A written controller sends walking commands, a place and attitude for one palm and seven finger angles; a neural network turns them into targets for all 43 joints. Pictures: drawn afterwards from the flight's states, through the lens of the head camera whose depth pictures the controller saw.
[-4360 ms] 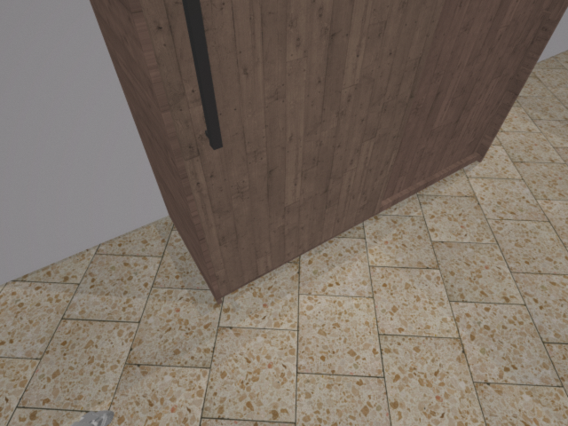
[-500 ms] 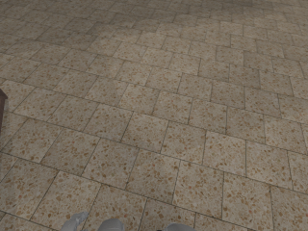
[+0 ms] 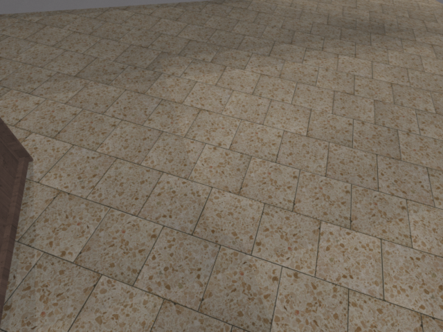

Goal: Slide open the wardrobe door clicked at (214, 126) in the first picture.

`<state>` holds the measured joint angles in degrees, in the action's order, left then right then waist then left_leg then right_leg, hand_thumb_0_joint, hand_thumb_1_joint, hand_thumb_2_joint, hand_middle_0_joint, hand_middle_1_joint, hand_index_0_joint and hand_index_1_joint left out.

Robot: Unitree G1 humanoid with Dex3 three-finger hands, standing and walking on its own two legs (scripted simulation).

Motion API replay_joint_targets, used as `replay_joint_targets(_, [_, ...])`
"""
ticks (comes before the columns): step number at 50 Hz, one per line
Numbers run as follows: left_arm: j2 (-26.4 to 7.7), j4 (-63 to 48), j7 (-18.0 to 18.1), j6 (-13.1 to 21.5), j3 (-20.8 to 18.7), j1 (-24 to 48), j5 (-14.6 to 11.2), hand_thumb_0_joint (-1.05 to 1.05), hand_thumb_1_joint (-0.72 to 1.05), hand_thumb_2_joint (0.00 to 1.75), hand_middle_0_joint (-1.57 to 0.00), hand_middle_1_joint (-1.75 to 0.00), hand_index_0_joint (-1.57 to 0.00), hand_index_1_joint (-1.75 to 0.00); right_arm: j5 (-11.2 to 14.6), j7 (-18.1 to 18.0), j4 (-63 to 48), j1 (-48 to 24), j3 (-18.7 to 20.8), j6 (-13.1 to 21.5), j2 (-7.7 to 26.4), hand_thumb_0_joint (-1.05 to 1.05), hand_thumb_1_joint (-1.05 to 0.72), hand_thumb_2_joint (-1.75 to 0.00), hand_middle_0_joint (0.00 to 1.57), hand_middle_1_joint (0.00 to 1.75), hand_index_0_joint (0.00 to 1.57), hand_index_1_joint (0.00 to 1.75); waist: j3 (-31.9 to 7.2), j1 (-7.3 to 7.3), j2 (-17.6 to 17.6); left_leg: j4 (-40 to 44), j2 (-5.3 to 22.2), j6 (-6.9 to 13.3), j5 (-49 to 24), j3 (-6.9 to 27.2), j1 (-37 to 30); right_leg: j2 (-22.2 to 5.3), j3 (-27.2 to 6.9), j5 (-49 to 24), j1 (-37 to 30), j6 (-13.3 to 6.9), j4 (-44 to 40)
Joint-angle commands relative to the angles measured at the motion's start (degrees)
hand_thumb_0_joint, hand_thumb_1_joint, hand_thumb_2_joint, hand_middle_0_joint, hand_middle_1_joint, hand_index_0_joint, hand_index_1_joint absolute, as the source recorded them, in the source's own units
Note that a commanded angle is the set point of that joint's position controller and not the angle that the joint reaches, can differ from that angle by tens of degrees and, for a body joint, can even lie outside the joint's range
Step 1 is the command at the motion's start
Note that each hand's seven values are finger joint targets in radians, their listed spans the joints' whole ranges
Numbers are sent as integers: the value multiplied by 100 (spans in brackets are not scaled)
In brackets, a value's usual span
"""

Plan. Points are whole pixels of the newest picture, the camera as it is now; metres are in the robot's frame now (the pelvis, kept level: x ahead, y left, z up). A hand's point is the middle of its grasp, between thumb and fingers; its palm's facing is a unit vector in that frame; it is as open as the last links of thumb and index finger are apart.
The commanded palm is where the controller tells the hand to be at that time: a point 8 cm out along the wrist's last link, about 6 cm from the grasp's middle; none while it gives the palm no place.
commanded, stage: turn to face it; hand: left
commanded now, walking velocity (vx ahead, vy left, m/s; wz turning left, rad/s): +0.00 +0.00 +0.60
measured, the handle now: out of the picture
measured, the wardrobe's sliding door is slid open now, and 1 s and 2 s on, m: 0.00 0.00 0.00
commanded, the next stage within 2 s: none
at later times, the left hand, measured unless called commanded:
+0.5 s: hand out of the picture +0.02 +0.15 -0.14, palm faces +0.32 -0.91 -0.27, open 7.4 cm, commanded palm none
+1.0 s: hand out of the picture -0.06 +0.20 -0.15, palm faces +0.60 -0.74 -0.30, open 7.4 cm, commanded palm none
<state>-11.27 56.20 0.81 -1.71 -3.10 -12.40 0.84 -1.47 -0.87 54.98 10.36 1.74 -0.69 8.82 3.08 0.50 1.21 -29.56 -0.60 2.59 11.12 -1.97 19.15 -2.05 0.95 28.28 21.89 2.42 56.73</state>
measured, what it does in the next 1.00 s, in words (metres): steps on the spot, turning left: right foot, then left foot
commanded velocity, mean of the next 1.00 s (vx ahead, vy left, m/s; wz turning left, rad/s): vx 0.00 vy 0.00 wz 0.60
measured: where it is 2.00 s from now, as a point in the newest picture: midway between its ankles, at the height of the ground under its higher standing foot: outside the picture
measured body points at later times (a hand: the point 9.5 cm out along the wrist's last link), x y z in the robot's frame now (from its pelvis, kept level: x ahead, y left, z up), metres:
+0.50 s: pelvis +0.00 -0.05 +0.01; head +0.03 -0.07 +0.45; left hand +0.00 +0.20 -0.12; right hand +0.14 -0.29 -0.15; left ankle -0.04 +0.09 -0.66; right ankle -0.01 -0.16 -0.73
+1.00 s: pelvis +0.00 -0.04 +0.00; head +0.04 -0.03 +0.44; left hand -0.09 +0.24 -0.13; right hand +0.23 -0.18 -0.15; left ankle -0.06 +0.08 -0.73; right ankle +0.09 -0.14 -0.71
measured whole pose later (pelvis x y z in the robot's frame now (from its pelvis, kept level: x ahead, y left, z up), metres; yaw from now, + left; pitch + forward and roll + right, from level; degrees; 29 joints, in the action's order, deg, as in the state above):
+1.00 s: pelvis +0.00 -0.04 +0.00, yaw +37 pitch +0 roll +1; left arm -14.4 49.3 0.1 -2.8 -4.0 -10.3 0.7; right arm -1.6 0.7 50.7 8.9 3.7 -2.5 13.2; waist 4.6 -0.3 -0.9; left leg -31.7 -1.7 -0.4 14.3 3.6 17.9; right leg -3.7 0.8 24.0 23.5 4.9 47.3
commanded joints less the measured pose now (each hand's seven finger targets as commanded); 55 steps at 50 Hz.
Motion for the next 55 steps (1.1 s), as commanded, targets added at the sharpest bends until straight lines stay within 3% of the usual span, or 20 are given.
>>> replay_joint_targets(1, [-395, -514, 37, 73, -204, 12, -2, 0, 90, 90, -20, -30, -20, -30, 1, -22, -346, 354, 368, 38, 1275, 0, -90, -90, 20, 30, 20, 30, -802, -184, -866, 1166, 1437, 767, -1233, 1903, -941, -76, -85, -162, 471, 88, -113])
replay_joint_targets(7, [-367, -724, 45, 80, -200, 174, -41, 0, 90, 90, -20, -30, -20, -30, -15, 5, -409, 472, 497, -30, 1409, 0, -90, -90, 20, 30, 20, 30, -999, -262, -1033, 932, 1265, 751, -1529, 2346, -921, 172, -61, -169, 9, 62, -1253])
replay_joint_targets(10, [-499, -616, 76, 96, -242, -397, -73, 0, 90, 90, -20, -30, -20, -30, 23, 41, -550, 161, 552, -88, 1415, 0, -90, -90, 20, 30, 20, 30, -1084, 54, -1066, 693, 886, 388, -929, 2200, -150, 236, 78, -1098, -1260, -5, -2811])
replay_joint_targets(11, [-728, -571, 103, 116, -296, -628, -46, 0, 90, 90, -20, -30, -20, -30, 56, 73, -616, 96, 544, -116, 1244, 0, -90, -90, 20, 30, 20, 30, -990, 173, -652, 391, 558, 71, -44, 1977, 653, -133, -193, -1275, -2045, -148, -3595])
replay_joint_targets(12, [-1287, -635, 152, 155, -398, -666, 58, 0, 90, 90, -20, -30, -20, -30, 93, 110, -741, 118, 498, -135, 879, 0, -90, -90, 20, 30, 20, 30, -819, 249, 804, -862, -123, -364, 1228, 1056, 1840, -1591, -1638, -492, -2579, -616, -4378])
replay_joint_targets(13, [-1551, -786, 149, 111, -374, -338, 54, 0, 90, 90, -20, -30, -20, -30, 9, 102, -861, 30, 509, -120, 877, 0, -90, -90, 20, 30, 20, 30, -469, 222, 1475, -2201, -297, -530, 2043, 420, 2070, -2647, -2294, -540, -1736, -1109, -4577])
replay_joint_targets(15, [-1142, -915, 155, 168, -299, 259, 26, 0, 90, 90, -20, -30, -20, -30, -27, 149, -666, -19, 552, -220, 1011, 0, -90, -90, 20, 30, 20, 30, 90, -76, 999, -3565, 120, -485, 1582, 571, 1747, -2125, -1567, -1059, -638, -1007, -4438])
replay_joint_targets(18, [-857, -931, 137, 253, -187, 403, 49, 0, 90, 90, -20, -30, -20, -30, 2, 216, -492, 281, 464, -217, 851, 0, -90, -90, 20, 30, 20, 30, 104, -262, 697, -3803, 269, -665, 1098, 199, 1717, -1614, -229, -3275, -1123, -863, -3756])
replay_joint_targets(28, [-1348, -707, 100, 156, -289, -443, 103, 0, 90, 90, -20, -30, -20, -30, 58, 256, -903, -724, 308, -196, 834, 0, -90, -90, 20, 30, 20, 30, -203, 258, 1272, -1573, 207, -601, 1366, -510, 702, -1860, 380, -4644, -1765, -843, -3129])
replay_joint_targets(31, [-1415, -737, 74, 138, -336, -276, 59, 0, 90, 90, -20, -30, -20, -30, 43, 226, -862, -270, 340, -120, 1017, 0, -90, -90, 20, 30, 20, 30, -618, -17, 1147, -232, 84, -476, 582, -695, -216, -1768, 789, -4748, -1786, -552, -2335])
replay_joint_targets(32, [-1371, -755, 58, 129, -337, -220, 14, 0, 90, 90, -20, -30, -20, -30, 22, 226, -776, 151, 404, -68, 1280, 0, -90, -90, 20, 30, 20, 30, -897, -277, 572, 538, 267, -353, -365, -435, -1236, -1706, 933, -4348, -1226, -313, -1366])
replay_joint_targets(33, [-1039, -982, 1, 115, -305, -266, -34, 0, 90, 90, -20, -30, -20, -30, -22, 190, -760, 556, 583, -6, 1985, 0, -90, -90, 20, 30, 20, 30, -1262, -496, -1204, 609, 1710, 330, -2480, 1462, -2558, -944, 1122, -1528, 491, 156, 39])
replay_joint_targets(34, [-833, -1221, 8, 93, -187, 7, -1, 0, 90, 90, -20, -30, -20, -30, 71, 173, -640, 908, 643, -37, 2327, 0, -90, -90, 20, 30, 20, 30, -1294, -608, -1832, 582, 2586, 999, -4363, 2222, -2619, -563, 644, 1022, 1283, 289, 912])
replay_joint_targets(35, [-876, -1226, 57, 14, -203, 258, 23, 0, 90, 90, -20, -30, -20, -30, 91, 115, -558, 923, 606, -19, 2149, 0, -90, -90, 20, 30, 20, 30, -1238, -626, -1304, 555, 2480, 1021, -3755, 2070, -2331, -623, 166, 823, 1406, 259, 1188])
replay_joint_targets(40, [-846, -917, -54, -36, -283, 44, 17, 0, 90, 90, -20, -30, -20, -30, 19, 64, -917, -365, 434, 3, 1657, 0, -90, -90, 20, 30, 20, 30, -414, -115, -1098, 977, 1329, 535, -1374, 1228, -610, -492, 31, -499, 791, 296, 775])
replay_joint_targets(46, [-748, -1105, -29, 6, -229, 189, -9, 0, 90, 90, -20, -30, -20, -30, 9, 81, -844, -157, 518, -36, 1698, 0, -90, -90, 20, 30, 20, 30, -632, -217, -1046, 790, 1282, 696, -1381, 1741, -870, -153, 46, -379, 468, 282, -579])
replay_joint_targets(50, [-751, -1076, 7, 97, -218, -302, -52, 0, 90, 90, -20, -30, -20, -30, 16, 90, -937, -397, 561, -94, 1671, 0, -90, -90, 20, 30, 20, 30, -704, 65, -1019, 256, 1069, 517, -1568, 1977, -202, 100, 155, -956, -816, 212, -2195])
replay_joint_targets(51, [-879, -1002, 26, 153, -248, -570, -37, 0, 90, 90, -20, -30, -20, -30, 56, 100, -968, -454, 549, -91, 1548, 0, -90, -90, 20, 30, 20, 30, -781, 219, -679, -158, 804, 274, -1124, 1830, 225, -56, 74, -1550, -1502, 176, -3096])
replay_joint_targets(53, [-1790, -1085, 85, 210, -366, -662, 73, 0, 90, 90, -20, -30, -20, -30, 60, 140, -1167, -266, 465, -75, 982, 0, -90, -90, 20, 30, 20, 30, -710, 263, 1821, -2622, -394, -507, 2351, 447, 1758, -2588, -2353, -2222, -2016, -792, -4156])
replay_joint_targets(55, [-1417, -1213, 119, 203, -333, -112, 34, 0, 90, 90, -20, -30, -20, -30, 7, 164, -975, -303, 551, -180, 1233, 0, -90, -90, 20, 30, 20, 30, -314, 61, 1340, -4003, 52, -451, 1881, 746, 1581, -2307, -1913, -1535, -1023, -1021, -4223])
